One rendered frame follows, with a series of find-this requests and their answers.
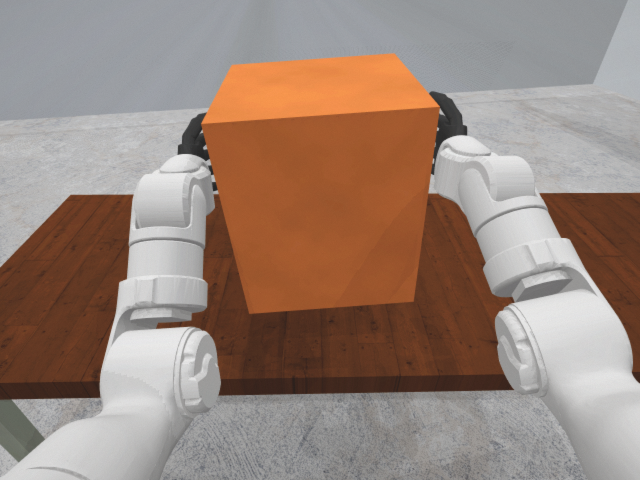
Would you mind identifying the right robot upper arm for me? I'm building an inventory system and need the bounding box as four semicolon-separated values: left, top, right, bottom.
495;289;640;480

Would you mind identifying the left robot upper arm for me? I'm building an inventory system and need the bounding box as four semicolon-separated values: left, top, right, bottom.
0;327;221;480

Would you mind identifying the right robot hand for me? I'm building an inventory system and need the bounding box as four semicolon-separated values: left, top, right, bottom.
429;91;467;175

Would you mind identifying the table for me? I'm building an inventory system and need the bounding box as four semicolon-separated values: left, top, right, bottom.
0;193;640;462

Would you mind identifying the carton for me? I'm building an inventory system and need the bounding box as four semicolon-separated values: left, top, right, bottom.
201;53;440;314

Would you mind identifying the left robot hand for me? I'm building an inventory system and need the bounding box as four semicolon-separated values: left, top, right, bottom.
178;112;218;191

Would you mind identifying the left robot forearm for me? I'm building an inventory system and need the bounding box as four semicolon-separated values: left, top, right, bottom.
100;154;215;405

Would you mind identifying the right robot forearm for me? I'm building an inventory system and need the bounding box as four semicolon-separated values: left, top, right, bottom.
434;135;633;371

